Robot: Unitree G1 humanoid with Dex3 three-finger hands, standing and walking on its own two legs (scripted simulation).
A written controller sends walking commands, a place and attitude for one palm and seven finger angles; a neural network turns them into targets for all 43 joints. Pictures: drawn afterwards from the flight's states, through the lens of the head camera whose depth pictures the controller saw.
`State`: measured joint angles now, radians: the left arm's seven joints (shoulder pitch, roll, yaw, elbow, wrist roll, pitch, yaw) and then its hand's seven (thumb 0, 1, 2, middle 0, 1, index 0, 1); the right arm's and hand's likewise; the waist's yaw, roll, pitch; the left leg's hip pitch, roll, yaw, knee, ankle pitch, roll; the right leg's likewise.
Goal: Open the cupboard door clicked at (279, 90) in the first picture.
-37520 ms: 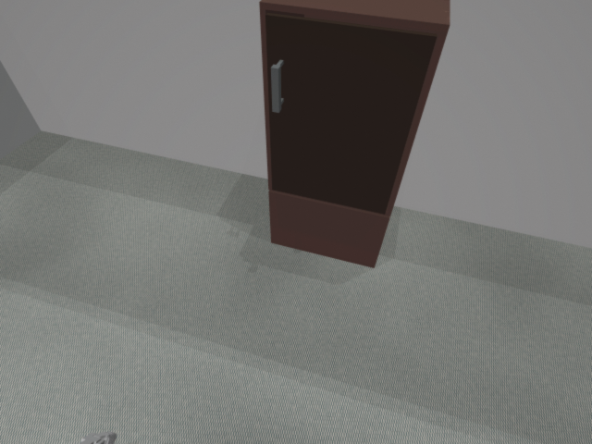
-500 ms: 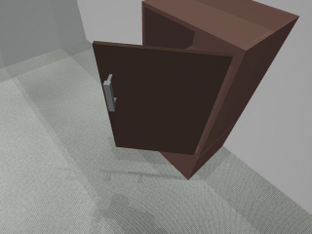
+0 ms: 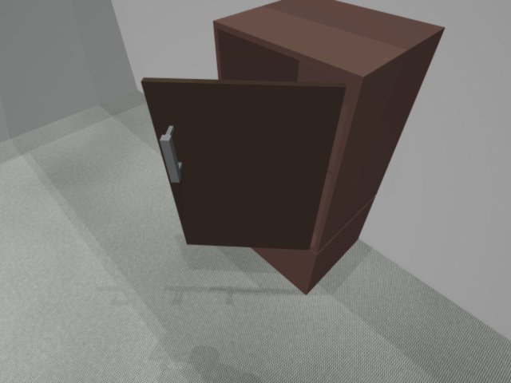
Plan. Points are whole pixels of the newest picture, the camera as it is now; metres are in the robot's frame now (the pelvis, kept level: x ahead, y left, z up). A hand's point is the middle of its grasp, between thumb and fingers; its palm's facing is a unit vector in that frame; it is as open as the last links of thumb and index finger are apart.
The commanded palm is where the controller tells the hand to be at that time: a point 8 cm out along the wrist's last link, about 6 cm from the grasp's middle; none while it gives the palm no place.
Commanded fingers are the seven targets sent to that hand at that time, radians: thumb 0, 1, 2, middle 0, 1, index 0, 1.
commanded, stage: come to a stop and stand still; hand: left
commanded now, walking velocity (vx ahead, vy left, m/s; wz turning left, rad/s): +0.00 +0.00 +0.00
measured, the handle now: (173, 154) +0.60 +0.22 +0.01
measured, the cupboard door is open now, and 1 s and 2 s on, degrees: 42 42 42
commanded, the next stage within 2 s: look again from close up in 0.24 s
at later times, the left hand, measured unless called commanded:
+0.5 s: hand out of the picture -0.03 +0.18 -0.17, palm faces +0.02 -0.98 -0.19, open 7.3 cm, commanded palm none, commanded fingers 0.00 0.90 0.90 -0.20 -0.30 -0.20 -0.30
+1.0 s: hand out of the picture +0.03 +0.18 -0.17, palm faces +0.02 -0.98 -0.20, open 7.3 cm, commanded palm none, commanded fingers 0.00 0.90 0.90 -0.20 -0.30 -0.20 -0.30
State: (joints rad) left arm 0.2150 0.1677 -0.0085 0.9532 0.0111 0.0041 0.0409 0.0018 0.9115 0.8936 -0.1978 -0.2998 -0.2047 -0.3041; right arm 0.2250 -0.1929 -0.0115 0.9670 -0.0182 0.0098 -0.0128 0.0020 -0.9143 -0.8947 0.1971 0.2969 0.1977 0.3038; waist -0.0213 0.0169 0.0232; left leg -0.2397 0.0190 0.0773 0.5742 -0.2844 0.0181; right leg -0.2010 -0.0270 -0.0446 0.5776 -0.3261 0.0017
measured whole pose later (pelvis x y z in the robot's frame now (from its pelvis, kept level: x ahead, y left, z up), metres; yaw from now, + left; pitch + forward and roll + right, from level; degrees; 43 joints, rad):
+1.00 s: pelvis +0.02 +0.01 +0.01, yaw +0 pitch -1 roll +0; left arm 0.27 0.17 0.00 1.10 0.02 -0.01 0.03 0.00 0.91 0.89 -0.20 -0.30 -0.20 -0.30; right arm 0.25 -0.16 0.01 1.11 -0.01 -0.02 -0.02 0.00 -0.92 -0.89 0.20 0.30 0.20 0.30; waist 0.01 -0.02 0.02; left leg -0.20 0.00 0.08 0.46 -0.25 0.03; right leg -0.17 -0.04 -0.04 0.48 -0.29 0.01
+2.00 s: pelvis +0.01 +0.02 +0.01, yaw +1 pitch -2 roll +0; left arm 0.31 0.17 0.00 1.01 0.02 0.01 0.03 0.00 0.92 0.89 -0.20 -0.30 -0.20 -0.30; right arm 0.30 -0.17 0.00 1.01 -0.02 0.01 -0.01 0.00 -0.92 -0.89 0.20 0.30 0.20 0.30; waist -0.01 -0.01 0.00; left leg -0.20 -0.02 0.08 0.49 -0.25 0.05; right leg -0.25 -0.04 -0.06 0.48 -0.19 0.00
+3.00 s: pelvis +0.02 +0.03 +0.01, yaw +1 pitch -2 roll +0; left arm 0.35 0.12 0.00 1.10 0.02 -0.01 0.04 0.00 0.91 0.89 -0.20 -0.30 -0.20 -0.30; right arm 0.32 -0.11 0.00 1.12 -0.01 -0.02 -0.02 0.00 -0.91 -0.89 0.20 0.30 0.20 0.30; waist 0.00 -0.03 0.02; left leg -0.16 -0.03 0.08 0.43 -0.23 0.06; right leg -0.22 -0.05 -0.06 0.44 -0.17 0.02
